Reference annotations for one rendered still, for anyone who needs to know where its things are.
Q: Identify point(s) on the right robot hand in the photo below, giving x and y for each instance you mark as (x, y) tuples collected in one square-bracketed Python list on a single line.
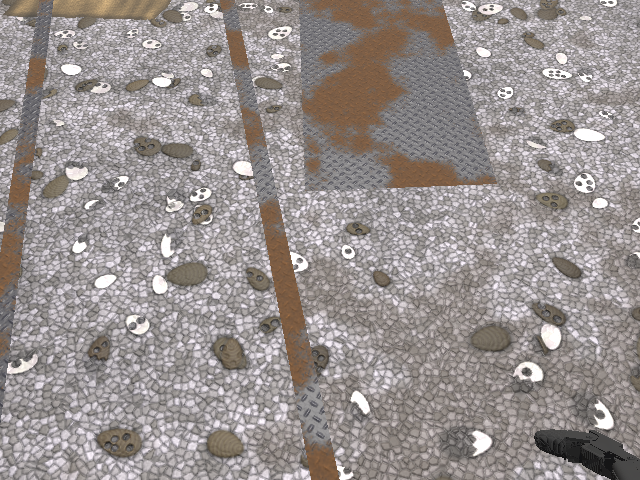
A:
[(594, 450)]

